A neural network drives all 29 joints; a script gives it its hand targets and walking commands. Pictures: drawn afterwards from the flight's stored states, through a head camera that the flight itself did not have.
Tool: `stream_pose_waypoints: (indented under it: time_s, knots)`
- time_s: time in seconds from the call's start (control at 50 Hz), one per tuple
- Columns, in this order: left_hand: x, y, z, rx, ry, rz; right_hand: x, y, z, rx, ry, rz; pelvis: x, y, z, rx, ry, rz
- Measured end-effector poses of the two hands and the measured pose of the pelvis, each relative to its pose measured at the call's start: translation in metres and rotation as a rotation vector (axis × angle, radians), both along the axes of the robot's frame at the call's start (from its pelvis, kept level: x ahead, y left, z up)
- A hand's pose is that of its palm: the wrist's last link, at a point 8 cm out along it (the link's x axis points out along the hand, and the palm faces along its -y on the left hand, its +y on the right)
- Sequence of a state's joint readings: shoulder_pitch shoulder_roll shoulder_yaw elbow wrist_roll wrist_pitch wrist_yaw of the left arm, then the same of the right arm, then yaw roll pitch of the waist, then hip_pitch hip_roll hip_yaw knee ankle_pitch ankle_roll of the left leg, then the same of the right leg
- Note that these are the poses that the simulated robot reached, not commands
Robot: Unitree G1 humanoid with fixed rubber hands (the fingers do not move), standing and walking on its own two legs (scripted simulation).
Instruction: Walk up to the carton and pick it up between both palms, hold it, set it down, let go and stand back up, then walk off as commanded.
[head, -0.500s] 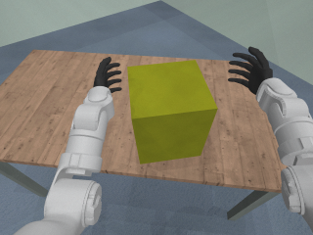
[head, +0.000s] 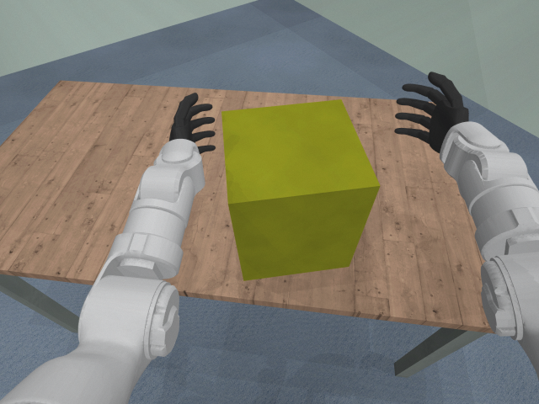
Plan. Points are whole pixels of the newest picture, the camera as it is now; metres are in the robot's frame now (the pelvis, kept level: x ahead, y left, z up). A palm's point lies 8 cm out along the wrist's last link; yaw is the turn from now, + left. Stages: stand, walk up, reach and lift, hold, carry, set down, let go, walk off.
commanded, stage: reach and lift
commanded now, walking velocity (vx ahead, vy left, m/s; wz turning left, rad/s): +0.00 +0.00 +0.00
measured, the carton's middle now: (290, 194) +0.48 +0.04 -0.01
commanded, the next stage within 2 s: none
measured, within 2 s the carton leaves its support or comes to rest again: neither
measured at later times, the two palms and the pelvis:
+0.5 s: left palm (192, 196) +0.43 +0.21 +0.02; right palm (432, 164) +0.50 -0.19 +0.07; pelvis +0.00 +0.00 -0.01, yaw +0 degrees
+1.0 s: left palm (199, 193) +0.44 +0.20 +0.03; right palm (413, 167) +0.50 -0.16 +0.06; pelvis +0.01 +0.00 -0.01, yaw +0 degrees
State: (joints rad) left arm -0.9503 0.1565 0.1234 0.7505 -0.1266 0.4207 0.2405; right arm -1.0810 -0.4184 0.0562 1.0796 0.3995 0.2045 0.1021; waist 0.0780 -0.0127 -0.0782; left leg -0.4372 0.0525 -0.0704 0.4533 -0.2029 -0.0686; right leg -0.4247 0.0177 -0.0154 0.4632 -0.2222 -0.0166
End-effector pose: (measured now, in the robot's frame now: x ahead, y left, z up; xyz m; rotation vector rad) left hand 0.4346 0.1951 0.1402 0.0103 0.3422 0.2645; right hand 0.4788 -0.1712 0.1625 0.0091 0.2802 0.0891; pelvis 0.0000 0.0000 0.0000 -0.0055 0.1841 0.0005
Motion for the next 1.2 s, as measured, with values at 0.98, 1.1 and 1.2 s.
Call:
stream_pose_waypoints:
  time_s: [0.98, 1.1, 1.2]
  knots:
    - [0.006, 0.002, -0.115, 0.04, -0.073, -0.063, 0.02, 0.007, -0.097, -0.107, -0.052, 0.051, 0.006, -0.002, -0.012, -0.001, 0.317, -0.005]
    - [0.002, 0.001, -0.114, 0.041, -0.077, -0.059, 0.014, 0.032, -0.102, -0.124, -0.042, 0.118, 0.003, -0.001, -0.012, -0.002, 0.313, -0.005]
    - [0.002, -0.001, -0.114, 0.042, -0.077, -0.04, 0.012, 0.043, -0.105, -0.122, -0.033, 0.129, 0.002, -0.001, -0.012, -0.002, 0.313, -0.005]
